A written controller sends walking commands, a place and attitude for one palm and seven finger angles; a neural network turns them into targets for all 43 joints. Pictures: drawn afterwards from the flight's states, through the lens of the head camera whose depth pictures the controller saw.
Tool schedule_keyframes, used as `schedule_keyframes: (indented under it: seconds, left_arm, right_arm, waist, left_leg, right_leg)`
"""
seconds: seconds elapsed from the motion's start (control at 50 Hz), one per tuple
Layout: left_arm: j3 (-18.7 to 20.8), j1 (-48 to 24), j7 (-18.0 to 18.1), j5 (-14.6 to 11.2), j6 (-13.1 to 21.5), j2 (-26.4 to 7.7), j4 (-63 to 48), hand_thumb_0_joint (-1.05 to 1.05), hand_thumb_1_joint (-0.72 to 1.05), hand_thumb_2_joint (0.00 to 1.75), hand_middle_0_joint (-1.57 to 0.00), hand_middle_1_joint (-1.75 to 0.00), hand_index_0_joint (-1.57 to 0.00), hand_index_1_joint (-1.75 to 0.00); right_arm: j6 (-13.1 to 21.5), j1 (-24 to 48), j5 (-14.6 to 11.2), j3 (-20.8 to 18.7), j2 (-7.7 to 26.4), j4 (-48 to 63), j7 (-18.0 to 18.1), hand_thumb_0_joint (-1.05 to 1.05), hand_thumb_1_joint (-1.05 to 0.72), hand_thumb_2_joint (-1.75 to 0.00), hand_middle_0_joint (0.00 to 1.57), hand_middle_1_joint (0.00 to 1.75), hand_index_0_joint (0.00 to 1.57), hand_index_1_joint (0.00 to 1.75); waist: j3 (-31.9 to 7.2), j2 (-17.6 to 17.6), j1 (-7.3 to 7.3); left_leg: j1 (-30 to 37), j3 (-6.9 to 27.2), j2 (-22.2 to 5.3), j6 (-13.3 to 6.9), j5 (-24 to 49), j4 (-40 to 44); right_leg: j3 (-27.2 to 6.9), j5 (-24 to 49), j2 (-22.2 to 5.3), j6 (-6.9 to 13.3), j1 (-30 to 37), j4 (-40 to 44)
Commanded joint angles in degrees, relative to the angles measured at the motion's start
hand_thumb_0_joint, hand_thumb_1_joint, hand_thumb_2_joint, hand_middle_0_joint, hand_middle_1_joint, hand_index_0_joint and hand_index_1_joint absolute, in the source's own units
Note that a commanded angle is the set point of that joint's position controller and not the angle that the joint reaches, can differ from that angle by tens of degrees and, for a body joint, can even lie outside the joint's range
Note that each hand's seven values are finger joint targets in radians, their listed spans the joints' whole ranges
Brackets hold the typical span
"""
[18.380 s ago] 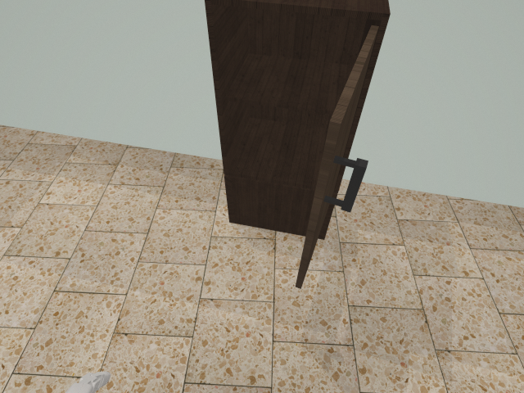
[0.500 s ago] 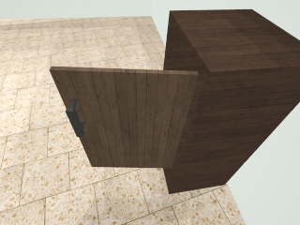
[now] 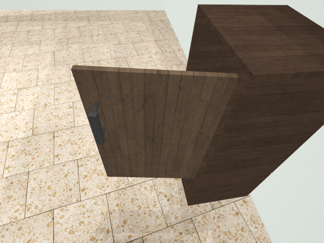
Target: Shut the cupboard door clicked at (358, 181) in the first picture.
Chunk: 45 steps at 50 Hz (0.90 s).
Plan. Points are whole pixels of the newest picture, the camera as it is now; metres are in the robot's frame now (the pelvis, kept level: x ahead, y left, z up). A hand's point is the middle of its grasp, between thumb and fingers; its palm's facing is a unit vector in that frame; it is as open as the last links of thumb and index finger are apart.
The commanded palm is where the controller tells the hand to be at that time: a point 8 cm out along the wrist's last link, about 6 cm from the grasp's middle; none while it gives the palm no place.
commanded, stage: look again from close up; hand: left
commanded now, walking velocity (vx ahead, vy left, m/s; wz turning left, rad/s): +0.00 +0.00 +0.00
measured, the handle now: (98, 123) +0.43 +0.21 +0.02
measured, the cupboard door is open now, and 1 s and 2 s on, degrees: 80 80 80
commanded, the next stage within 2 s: raise the hand and make a fist in 0.06 s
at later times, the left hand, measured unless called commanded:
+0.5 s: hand (91, 222) +0.17 +0.17 -0.02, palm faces +0.00 -1.00 +0.04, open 6.6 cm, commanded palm +0.11 +0.24 -0.05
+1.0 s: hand (79, 217) +0.18 +0.20 -0.03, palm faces +0.10 -1.00 -0.01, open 4.2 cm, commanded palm +0.15 +0.25 -0.02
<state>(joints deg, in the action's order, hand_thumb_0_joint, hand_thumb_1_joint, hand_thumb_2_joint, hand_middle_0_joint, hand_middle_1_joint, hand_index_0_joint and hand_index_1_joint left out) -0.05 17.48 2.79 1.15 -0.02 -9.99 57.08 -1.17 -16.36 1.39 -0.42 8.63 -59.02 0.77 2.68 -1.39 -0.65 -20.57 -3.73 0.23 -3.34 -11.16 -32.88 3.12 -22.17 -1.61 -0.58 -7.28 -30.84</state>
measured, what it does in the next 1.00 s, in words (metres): steps on the spot: right foot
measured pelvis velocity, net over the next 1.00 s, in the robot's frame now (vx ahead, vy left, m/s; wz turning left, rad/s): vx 0.00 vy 0.01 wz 0.03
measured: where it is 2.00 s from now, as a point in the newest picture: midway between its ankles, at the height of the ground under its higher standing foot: outside the picture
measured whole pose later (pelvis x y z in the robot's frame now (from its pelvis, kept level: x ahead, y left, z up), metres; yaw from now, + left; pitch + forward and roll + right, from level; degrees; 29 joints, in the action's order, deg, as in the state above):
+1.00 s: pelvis +0.00 +0.01 -0.08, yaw +2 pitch +12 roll -4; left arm 6.9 31.0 -9.0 -16.7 12.5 -14.5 -9.3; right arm 11.2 -16.5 -3.0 2.2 10.2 -30.0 3.4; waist -8.1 2.7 0.1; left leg -53.3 0.2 1.1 -4.0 -23.9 -65.2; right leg 3.6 -30.2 4.4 2.0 -45.2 -63.3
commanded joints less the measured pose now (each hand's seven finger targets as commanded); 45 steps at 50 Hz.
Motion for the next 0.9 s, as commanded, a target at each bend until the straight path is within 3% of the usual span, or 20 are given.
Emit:
schedule_keyframes:
  seconds: [0.0,0.12,0.14,0.16,0.18,0.2,0.22,0.24,0.28,0.32,0.36,0.38,0.44,0.5,0.58,0.66,0.72,0.76,0.82,0.88]
  left_arm:
    - [1.03,8.13,0.05,0.17,0.2,-4.26,-1.19,0.0,0.9,0.9,-0.2,-0.3,-0.2,-0.3]
    - [0.72,7.96,-0.17,0.16,0.69,-5.34,-0.68,0.0,0.9,0.9,-0.2,-0.3,-0.2,-0.3]
    - [0.37,8.18,1.44,0.89,0.99,-5.44,0.3,0.0,0.9,0.9,-0.2,-0.3,-0.2,-0.3]
    - [21.68,-41.04,3.05,-7.13,15.64,-36.66,-101.96,0.0,0.9,0.9,-0.2,-0.3,-0.2,-0.3]
    - [2.37,-0.46,2.99,-7.74,12.66,-11.87,-85.52,0.0,0.9,0.9,-0.22,-0.32,-0.22,-0.32]
    - [3.33,1.63,5.22,-9.31,10.25,-11.42,-82.7,0.0,0.9,0.9,-0.24,-0.34,-0.24,-0.34]
    - [-5.64,17.5,4.91,-7.77,1.82,5.16,-58.08,0.0,0.9,0.9,-0.25,-0.36,-0.25,-0.36]
    - [-7.3,5.04,4.95,-9.41,2.89,4.22,-71.82,0.0,0.9,0.9,-0.27,-0.38,-0.27,-0.38]
    - [-3.96,4.25,3.06,-9.1,8.57,2.2,-65.33,0.0,0.9,0.9,-0.31,-0.42,-0.31,-0.42]
    - [-0.07,13.17,-0.91,-10.08,15.16,2.41,-51.38,0.0,0.9,0.9,-0.35,-0.46,-0.35,-0.46]
    - [6.43,17.8,-8.62,-13.33,23.68,-0.75,-48.05,0.0,0.9,0.9,-0.38,-0.5,-0.38,-0.5]
    - [10.49,17.61,-12.52,-15.26,27.8,-5.21,-46.81,0.0,0.9,0.9,-0.4,-0.52,-0.4,-0.52]
    - [10.79,16.81,-18.46,-14.79,28.92,-8.28,-48.12,0.0,0.9,0.9,-0.46,-0.58,-0.46,-0.58]
    - [12.48,10.72,-16.71,-15.59,26.7,-11.84,-64.59,0.0,0.9,0.9,-0.51,-0.64,-0.51,-0.64]
    - [9.96,1.33,-10.63,-16.96,32.51,-11.46,-89.08,0.0,0.9,0.9,-0.58,-0.72,-0.58,-0.72]
    - [1.95,0.99,-10.39,-15.46,37.54,-7.19,-88.32,0.0,0.9,0.9,-0.66,-0.8,-0.66,-0.8]
    - [1.52,5.23,-14.23,-14.8,32.45,-7.75,-76.88,0.0,0.9,0.9,-0.71,-0.86,-0.71,-0.86]
    - [4.27,9.15,-16.51,-14.34,25.37,-9.84,-70.6,0.0,0.9,0.9,-0.75,-0.9,-0.75,-0.9]
    - [9.98,13.81,-17.64,-16.21,15.2,-12.33,-72.28,0.0,0.9,0.9,-0.81,-0.96,-0.81,-0.96]
    - [16.23,13.98,-13.51,-19.78,12.79,-13.25,-80.22,0.0,0.9,0.9,-0.86,-1.02,-0.86,-1.02]
  right_arm:
    - [1.75,-0.54,-0.5,-1.4,7.99,3.59,0.22,0.0,-0.9,-0.9,0.2,0.3,0.2,0.3]
    - [2.16,0.74,-0.79,-1.3,8.71,3.75,0.13,0.0,-0.9,-0.9,0.2,0.3,0.2,0.3]
    - [1.84,3.68,-0.88,-1.2,9.89,6.36,0.07,0.0,-0.9,-0.9,0.2,0.3,0.2,0.3]
    - [12.89,-0.39,-3.12,-3.47,19.26,23.59,3.53,0.0,-0.9,-0.9,0.2,0.3,0.2,0.3]
    - [19.08,1.26,-5.06,1.27,11.82,22.45,4.75,0.0,-0.9,-0.9,0.2,0.3,0.2,0.3]
    - [21.36,2.25,-4.15,1.28,13.74,19.81,4.89,0.0,-0.9,-0.9,0.2,0.3,0.2,0.3]
    - [21.31,2.52,-4.67,1.03,10.47,15.06,3.05,0.0,-0.9,-0.9,0.2,0.3,0.2,0.3]
    - [21.21,1.32,-4.65,-0.62,12.95,19.74,1.62,0.0,-0.9,-0.9,0.2,0.3,0.2,0.3]
    - [22.73,6.15,-3.69,-1.05,13.41,23.3,1.32,0.0,-0.9,-0.9,0.2,0.3,0.2,0.3]
    - [22.5,5.89,-2.96,-1.87,12.38,25.57,0.09,0.0,-0.9,-0.9,0.2,0.3,0.2,0.3]
    - [20.71,7.77,-1.33,-2.77,13.37,27.71,-0.9,0.0,-0.9,-0.9,0.2,0.3,0.2,0.3]
    - [19.82,10.7,-1.42,-3.33,13.15,29.24,-0.66,0.0,-0.9,-0.9,0.2,0.3,0.2,0.3]
    - [16.84,14.67,-3.66,-3.78,13.81,37.67,-1.01,0.0,-0.9,-0.9,0.2,0.3,0.2,0.3]
    - [15.48,14.43,-4.38,-2.9,13.71,42.62,-0.64,0.0,-0.9,-0.9,0.2,0.3,0.2,0.3]
    - [17.58,10.5,-3.34,-2.02,12.33,42.4,0.22,0.0,-0.9,-0.9,0.2,0.3,0.2,0.3]
    - [21.04,8.69,-3.11,-1.13,13.62,37.45,1.27,0.0,-0.9,-0.9,0.2,0.3,0.2,0.3]
    - [21.34,7.15,-3.75,-0.92,14.08,36.08,2.2,0.0,-0.9,-0.9,0.2,0.3,0.2,0.3]
    - [19.96,6.91,-4.47,-1.26,14.1,36.99,2.56,0.0,-0.9,-0.9,0.2,0.3,0.2,0.3]
    - [17.31,8.34,-6.03,-1.41,12.7,40.63,2.82,0.0,-0.9,-0.9,0.2,0.3,0.2,0.3]
    - [15.66,9.9,-5.63,-1.34,10.26,41.91,3.5,0.0,-0.9,-0.9,0.2,0.3,0.2,0.3]
  waist:
    - [-0.73,5.64,1.79]
    - [-2.56,2.88,1.22]
    - [1.57,6.94,1.22]
    - [-19.15,10.16,-8.72]
    - [-31.82,24.76,-0.82]
    - [-29.8,20.59,-0.28]
    - [-15.12,12.15,-1.68]
    - [-8.56,7.73,-3.25]
    - [0.46,1.5,-3.9]
    - [-0.64,-8.95,-1.73]
    - [-8.99,-10.71,1.81]
    - [-7.66,-14.49,2.99]
    - [-4.66,-7.73,4.95]
    - [-10.9,5.76,5.74]
    - [-19.23,13.1,1.41]
    - [-15.53,11.17,-3.14]
    - [-12.54,4.67,-4.64]
    - [-14.05,0.8,-2.42]
    - [-21.5,1.85,3.15]
    - [-22.8,1.4,5.18]
  left_leg:
    - [3.86,14.1,-7.78,-1.18,-10.27,16.24]
    - [8.03,11.65,-6.71,-0.53,-3.18,14.03]
    - [7.59,6.63,-5.77,1.97,2.65,5.81]
    - [30.57,11.29,-3.97,2.2,9.52,4.42]
    - [38.04,15.57,-8.47,5.62,11.4,7.06]
    - [31.51,17.85,-8.39,9.21,9.28,13.49]
    - [19.41,17.81,-8.43,8.59,-0.98,15.83]
    - [10.32,17.35,-7.16,5.91,-14.72,15.37]
    - [-0.1,13.42,-2.82,3.94,-20.99,5.72]
    - [-8.77,9.25,0.03,3.98,-16.35,-5.55]
    - [-15.38,5.88,0.72,4.27,-12.75,-13.92]
    - [-22.9,5.13,1.21,4.52,-15.13,-17.36]
    - [-29.35,4.27,2.18,4.06,-24.31,-18.67]
    - [-27.4,6.98,1.71,3.07,-31.98,-15.9]
    - [-20.87,11.7,0.18,2.11,-33.63,-18.14]
    - [-22.41,14.4,-0.89,1.44,-32.7,-22.7]
    - [-27.87,13.64,-0.56,1.07,-32.43,-25.18]
    - [-30.15,12.19,-0.59,1.05,-31.47,-24.22]
    - [-26.37,10.53,0.21,1.11,-26.38,-20.31]
    - [-23.03,9.63,0.27,1.59,-20.65,-19.52]
  right_leg:
    - [-1.66,0.8,-1.02,2.94,-4.24,4.54]
    - [-2.93,4.37,-2.79,2.71,-4.82,7.8]
    - [-4.08,6.77,-2.96,3.42,-8.32,8.79]
    - [3.15,17.41,1.09,2.48,-15.7,0.36]
    - [3.15,6.54,2.77,2.27,-18.32,-10.25]
    - [0.94,-0.26,3.93,2.47,-18.31,-13.12]
    - [0.54,-1.76,2.76,2.13,-24.24,-15.36]
    - [0.99,-2.1,2.16,2.02,-24.05,-13.82]
    - [2.84,-3.73,2.63,2.02,-28.34,-6.99]
    - [2.68,-10.64,2.46,2.16,-34.23,-5.86]
    - [1.05,-11.0,2.23,2.51,-35.61,-11.78]
    - [-2.21,-17.02,1.29,2.85,-36.65,-12.55]
    - [-6.79,-29.3,0.96,3.73,-38.58,-15.13]
    - [-5.73,-25.95,2.16,3.9,-40.11,-20.58]
    - [-5.55,-21.17,3.62,3.9,-44.48,-23.38]
    - [-4.01,-18.71,4.62,3.36,-51.59,-26.77]
    - [-4.44,-20.65,4.33,2.67,-50.89,-23.84]
    - [-5.5,-23.01,3.57,2.3,-47.38,-21.19]
    - [-6.26,-21.2,2.88,2.27,-37.25,-18.66]
    - [-5.45,-18.51,3.3,2.45,-32.97,-17.24]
